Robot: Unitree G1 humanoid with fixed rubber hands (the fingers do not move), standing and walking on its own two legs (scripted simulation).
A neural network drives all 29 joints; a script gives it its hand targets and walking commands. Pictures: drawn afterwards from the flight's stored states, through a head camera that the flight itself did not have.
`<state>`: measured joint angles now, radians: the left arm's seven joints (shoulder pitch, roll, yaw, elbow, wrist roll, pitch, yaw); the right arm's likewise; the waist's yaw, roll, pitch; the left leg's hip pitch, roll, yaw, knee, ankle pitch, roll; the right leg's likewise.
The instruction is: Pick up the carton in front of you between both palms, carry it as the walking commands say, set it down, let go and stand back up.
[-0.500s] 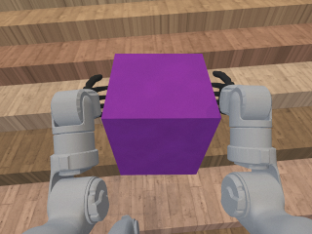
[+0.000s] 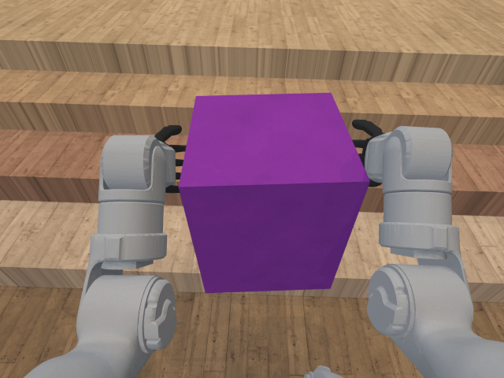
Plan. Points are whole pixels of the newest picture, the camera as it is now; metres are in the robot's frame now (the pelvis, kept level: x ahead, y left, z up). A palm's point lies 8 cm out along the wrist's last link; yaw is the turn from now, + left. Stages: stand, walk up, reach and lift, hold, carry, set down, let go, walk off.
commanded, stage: carry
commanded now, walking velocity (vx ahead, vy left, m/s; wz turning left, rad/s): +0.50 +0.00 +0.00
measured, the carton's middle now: (266, 196) +0.39 +0.04 +0.12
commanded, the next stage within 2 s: none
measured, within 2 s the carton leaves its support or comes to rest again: neither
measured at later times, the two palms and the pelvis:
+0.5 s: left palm (193, 8) +0.65 +0.19 +0.32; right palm (364, 22) +0.64 -0.11 +0.31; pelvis +0.27 +0.06 +0.13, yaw +1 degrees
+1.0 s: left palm out of the picture +0.93 +0.19 +0.45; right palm out of the picture +0.95 -0.11 +0.46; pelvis +0.57 +0.01 +0.26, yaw -1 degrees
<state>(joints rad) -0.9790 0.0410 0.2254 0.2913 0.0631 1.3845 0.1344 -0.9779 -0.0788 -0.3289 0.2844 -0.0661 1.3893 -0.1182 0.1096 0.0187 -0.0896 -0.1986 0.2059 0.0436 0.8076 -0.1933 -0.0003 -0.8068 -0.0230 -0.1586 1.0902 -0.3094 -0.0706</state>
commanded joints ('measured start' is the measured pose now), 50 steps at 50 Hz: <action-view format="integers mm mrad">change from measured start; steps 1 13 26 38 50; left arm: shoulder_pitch -763 -689 -576 -619 -749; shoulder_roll -1168 -1108 -1049 -1004 -1169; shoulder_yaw -473 -528 -375 -511 -494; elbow -123 -293 -91 -238 -116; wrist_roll -533 -472 -333 -361 -493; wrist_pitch -40 -43 -43 -22 -25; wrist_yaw -231 -232 -246 -186 -204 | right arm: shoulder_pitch -567 -630 -677 -666 -653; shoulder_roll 1034 1104 1246 1112 1043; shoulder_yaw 380 602 622 640 432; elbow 45 -201 -122 -269 -63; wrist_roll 279 365 512 497 344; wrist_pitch -18 -28 -84 -45 -17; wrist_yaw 206 179 214 221 228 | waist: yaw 9 42 -243 -251 41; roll -225 -123 247 86 123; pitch -761 -402 -730 -368 -523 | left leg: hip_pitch -454 -1332 453 566 -97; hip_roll -308 -120 140 167 -146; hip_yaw -262 -103 -716 -392 34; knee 1079 1289 -273 -450 318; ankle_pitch -89 -394 920 138 430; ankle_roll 7 137 411 305 41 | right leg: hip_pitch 1055 1227 137 -701 830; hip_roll -304 -377 135 -55 -11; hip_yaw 781 551 263 177 164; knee -503 -707 648 1012 -595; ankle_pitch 1080 259 27 -230 434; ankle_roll -294 -245 63 -48 -54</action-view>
